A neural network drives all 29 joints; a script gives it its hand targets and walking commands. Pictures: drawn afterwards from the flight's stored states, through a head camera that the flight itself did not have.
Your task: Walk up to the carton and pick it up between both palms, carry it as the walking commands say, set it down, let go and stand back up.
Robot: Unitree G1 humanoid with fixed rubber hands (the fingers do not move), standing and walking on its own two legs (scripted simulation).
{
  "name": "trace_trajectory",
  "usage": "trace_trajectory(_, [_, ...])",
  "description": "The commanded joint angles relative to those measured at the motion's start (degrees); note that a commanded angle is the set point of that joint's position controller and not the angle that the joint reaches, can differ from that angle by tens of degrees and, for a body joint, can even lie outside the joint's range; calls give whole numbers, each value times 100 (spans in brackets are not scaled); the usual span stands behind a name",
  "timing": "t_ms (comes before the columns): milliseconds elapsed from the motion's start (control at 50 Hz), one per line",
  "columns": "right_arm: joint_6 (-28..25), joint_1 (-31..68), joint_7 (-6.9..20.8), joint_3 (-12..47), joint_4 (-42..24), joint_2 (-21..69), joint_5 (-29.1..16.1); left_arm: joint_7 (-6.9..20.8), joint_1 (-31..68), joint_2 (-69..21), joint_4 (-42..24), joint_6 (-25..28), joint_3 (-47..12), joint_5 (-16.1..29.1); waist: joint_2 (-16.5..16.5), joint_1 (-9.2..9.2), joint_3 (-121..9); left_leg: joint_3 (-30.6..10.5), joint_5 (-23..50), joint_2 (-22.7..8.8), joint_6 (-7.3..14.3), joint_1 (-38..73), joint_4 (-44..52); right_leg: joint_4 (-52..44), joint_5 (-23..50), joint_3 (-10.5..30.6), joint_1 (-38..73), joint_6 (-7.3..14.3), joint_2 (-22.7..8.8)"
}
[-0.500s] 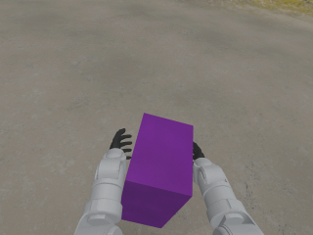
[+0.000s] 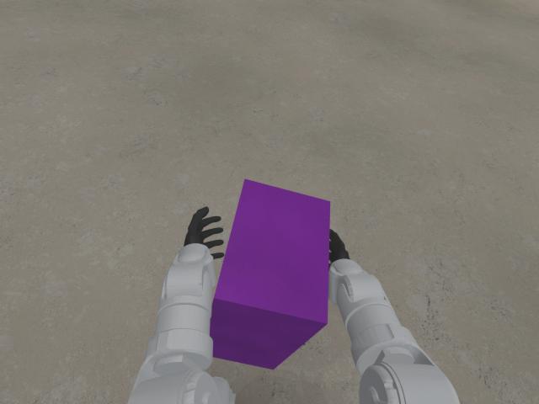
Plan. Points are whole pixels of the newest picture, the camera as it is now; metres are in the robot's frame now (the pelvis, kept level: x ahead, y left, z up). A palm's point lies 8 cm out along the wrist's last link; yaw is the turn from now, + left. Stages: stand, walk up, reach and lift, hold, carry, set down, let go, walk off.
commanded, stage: set down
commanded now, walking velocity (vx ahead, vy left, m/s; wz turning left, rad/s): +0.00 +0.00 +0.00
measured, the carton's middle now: (260, 282) +0.31 +0.04 -0.05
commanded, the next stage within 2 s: none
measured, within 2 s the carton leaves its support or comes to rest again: neither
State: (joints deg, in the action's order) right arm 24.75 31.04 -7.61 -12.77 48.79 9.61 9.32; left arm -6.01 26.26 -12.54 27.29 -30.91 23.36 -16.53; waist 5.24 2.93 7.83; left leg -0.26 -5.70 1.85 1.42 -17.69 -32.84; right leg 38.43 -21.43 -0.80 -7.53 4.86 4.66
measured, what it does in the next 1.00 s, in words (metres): stands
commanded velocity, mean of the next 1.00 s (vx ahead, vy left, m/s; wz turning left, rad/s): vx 0.00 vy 0.00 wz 0.00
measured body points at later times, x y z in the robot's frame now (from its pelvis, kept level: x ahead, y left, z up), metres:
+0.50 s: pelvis +0.01 -0.01 -0.01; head +0.16 +0.02 +0.41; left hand +0.34 +0.14 -0.09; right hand +0.35 -0.10 -0.10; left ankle +0.14 +0.09 -0.72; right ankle +0.01 -0.08 -0.72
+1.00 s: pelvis +0.00 +0.01 -0.04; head +0.27 +0.03 +0.32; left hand +0.34 +0.14 -0.18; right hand +0.36 -0.10 -0.18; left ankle +0.14 +0.09 -0.72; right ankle +0.01 -0.08 -0.72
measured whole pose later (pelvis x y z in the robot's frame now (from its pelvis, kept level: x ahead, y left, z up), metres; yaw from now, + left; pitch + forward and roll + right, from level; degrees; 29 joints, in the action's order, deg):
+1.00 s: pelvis +0.00 +0.01 -0.04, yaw -1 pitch +18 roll -1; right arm -9.3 32.3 -11.8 -9.0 43.6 5.0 9.4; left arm -14.2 26.5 -7.4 33.5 6.7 9.9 -12.6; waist 2.0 2.4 19.5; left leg 0.6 -6.5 1.8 2.5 -55.3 -44.0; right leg 52.5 -24.1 -0.8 -46.2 3.3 4.7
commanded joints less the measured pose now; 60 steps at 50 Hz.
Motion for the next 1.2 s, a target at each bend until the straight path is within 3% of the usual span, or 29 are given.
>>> trace_trajectory(0, [-1155, 4187, 1369, 1283, -1159, 5471, -300, 1007, 3081, -6118, 1178, 521, -2947, 617, -894, -90, -2633, -815, -663, -9, -169, 3362, -175, -1115, -2, 1277, -2943, 236, -494])
trace_trajectory(140, [-1610, 3729, 1153, 1308, -1254, 5031, -127, 939, 2086, -5313, 1766, 1079, -2386, 7, -948, 98, -2359, -592, 226, 111, 29, 2648, -297, -866, 544, 1275, -2918, 78, -343])
trace_trajectory(180, [-1782, 3363, 1067, 1160, -1058, 4835, 161, 901, 2298, -5260, 1610, 1393, -2414, -9, -819, -183, -2773, -559, 755, 93, 83, 2488, -542, -787, 760, 1264, -3215, 19, -274])
trace_trajectory(200, [-1952, 3642, 1048, 1505, -1435, 4918, -71, 874, 2448, -5049, 1513, 1542, -2479, 6, -773, 22, -2812, -627, 645, 106, 134, 2585, -464, -675, 756, 1246, -3037, 7, -229])
trace_trajectory(240, [-2090, 2951, 945, 1448, -731, 4984, 156, 765, 2263, -4764, 1314, 1881, -2353, -155, -645, -52, -3051, -616, 1222, 120, 186, 2345, -664, -625, 1067, 1295, -3257, -4, -206])
trace_trajectory(300, [-2478, 3527, 814, 1627, -1227, 4582, 111, 724, 2286, -4428, 1621, 2206, -2201, -209, -752, 138, -3240, -485, 1109, 141, 201, 1911, -841, -462, 1043, 1341, -3255, -39, -209])
trace_trajectory(400, [-2989, 2818, 490, 2152, -1441, 4044, 199, 367, 1833, -3754, 1477, 2839, -2487, -102, -413, -149, -3921, -600, 1993, 176, 279, 1697, -1149, -140, 1897, 1318, -3458, -120, -156])
trace_trajectory(440, [-3108, 2820, 323, 2250, -1406, 3715, 96, 232, 2022, -3083, 1211, 3082, -2597, 26, -265, -25, -3876, -589, 1860, 208, 285, 1379, -1182, -34, 1885, 1303, -3413, -168, -108])
trace_trajectory(460, [-3211, 2893, 269, 2698, -1897, 3669, -52, 178, 1672, -2935, 1270, 3169, -2390, 64, -45, 260, -4230, -544, 1890, 231, 335, 985, -1294, 35, 2380, 1432, -2854, -216, -231])
trace_trajectory(540, [-3502, 2356, -60, 2607, -2087, 2784, -172, -79, 1377, -1913, 1159, 3517, -2556, 307, 292, -27, -4871, -558, 1821, 298, 358, 657, -1415, 364, 2927, 1391, -2642, -382, -150])
trace_trajectory(580, [-3552, 1481, -312, 2468, -1911, 2341, -212, -189, 1536, -1273, 329, 3729, -2874, 479, -83, -179, -5196, -543, 2077, 299, 249, 669, -1421, 460, 3632, 1537, -2442, -432, -278])
trace_trajectory(640, [-3475, 757, -423, 2020, -956, 1746, 15, -383, 763, -777, 751, 3798, -2410, 242, -450, -162, -4194, -575, 1610, 328, 222, 506, -1267, 379, 2260, 1322, -3027, -349, -84])
trace_trajectory(660, [-3589, 1322, -423, 1980, -1303, 1248, -212, -425, 1061, -504, 652, 3811, -2293, 384, -845, 37, -4036, -563, 1115, 275, 236, 537, -1244, 260, 1462, 1431, -3206, -325, -145])
trace_trajectory(700, [-3573, 736, -531, 1818, -971, 1097, -23, -498, 1050, -364, 231, 3954, -2581, 536, -744, -319, -3793, -621, 1376, 364, 229, 648, -1184, 235, 1615, 1247, -3311, -229, -73])
trace_trajectory(760, [-3629, 1028, -593, 1620, -810, 442, -136, -613, 1213, 274, 107, 4002, -2244, 621, -1097, -146, -3418, -538, 611, 386, 200, 106, -1433, 289, 948, 1306, -3407, -210, -116])
trace_trajectory(780, [-3661, 1420, -579, 1616, -1409, 292, -275, -600, 1202, 207, 364, 3964, -2198, 658, -845, -209, -3392, -556, 695, 373, 232, 114, -1313, 310, 854, 1232, -3535, -267, -55])
trace_trajectory(860, [-3783, 1505, -517, 1688, -1449, 115, -467, -809, 1164, 304, 312, 4050, -2276, 779, -566, -309, -3785, -660, 1011, 465, 240, 153, -1471, 643, 1017, 961, -3670, -281, 139])
trace_trajectory(880, [-3801, 1712, -502, 1711, -1410, 111, -458, -837, 1256, 318, 218, 4059, -2087, 693, -655, -104, -3850, -656, 1016, 464, 236, -59, -1580, 707, 1016, 1103, -3680, -251, 119])
trace_trajectory(920, [-3930, 1754, -525, 1465, -1691, -420, -290, -904, 994, 84, 582, 4065, -2068, 783, -239, -538, -4281, -774, 1391, 500, 222, 95, -1762, 891, 1124, 861, -3901, -272, 199])
trace_trajectory(940, [-3872, 1754, -495, 1610, -1710, -314, -459, -928, 956, 253, 224, 4066, -1943, 717, -495, -125, -4672, -780, 1732, 461, 178, 293, -1881, 995, 1259, 958, -3879, -271, 159])
trace_trajectory(960, [-3886, 1899, -501, 1540, -1820, -483, -449, -979, 1017, 223, 167, 4041, -1951, 746, -315, -284, -4973, -784, 1754, 507, 208, 280, -1924, 1065, 1374, 878, -3839, -309, 239])
trace_trajectory(980, [-3822, 1919, -494, 1786, -1700, -112, -622, -992, 1368, 317, 84, 4076, -1944, 771, -392, -67, -4864, -780, 1740, 491, 264, 40, -2128, 1136, 1550, 994, -3939, -315, 181])
trace_trajectory(1020, [-3758, 1567, -467, 1608, -1471, -50, -482, -965, 796, 96, 539, 3976, -1796, 692, -187, -139, -4888, -884, 2019, 511, 241, 32, -2274, 1194, 1513, 946, -4312, -369, 226])
trace_trajectory(1040, [-3788, 1916, -464, 1706, -2042, -94, -743, -961, 1113, -35, -43, 4025, -2126, 841, -557, 39, -5652, -801, 2360, 541, 220, 401, -2301, 1266, 1735, 949, -4036, -372, 289])
trace_trajectory(1060, [-3740, 1601, -526, 1599, -1788, -49, -551, -950, 1187, 274, -11, 4028, -1907, 720, -202, -240, -5372, -876, 2236, 550, 277, 216, -2385, 1206, 1759, 925, -4179, -415, 299])
trace_trajectory(1100, [-3741, 2071, -496, 1674, -2008, 44, -727, -973, 1230, 103, 131, 3983, -1988, 785, -241, -118, -5857, -957, 2655, 522, 273, 471, -2601, 1475, 1747, 938, -4642, -448, 332])
trace_trajectory(1120, [-3720, 1887, -454, 1470, -1752, -164, -563, -1011, 1072, -358, 138, 3936, -2224, 745, -651, -435, -5558, -975, 2927, 486, 175, 618, -2581, 1511, 1574, 850, -5197, -386, 328])
trace_trajectory(1140, [-3642, 1711, -490, 1163, -1390, -305, -379, -1010, 1129, -32, -77, 3941, -1852, 649, -610, -312, -5819, -985, 2789, 527, 104, 507, -2699, 1561, 1547, 854, -5177, -403, 380])
trace_trajectory(1180, [-3630, 1972, -414, 1222, -1511, -116, -587, -1005, 1514, -385, 14, 3894, -2318, 833, -864, -526, -5316, -1039, 2525, 491, 39, 545, -2637, 1744, 1181, 780, -5679, -427, 386])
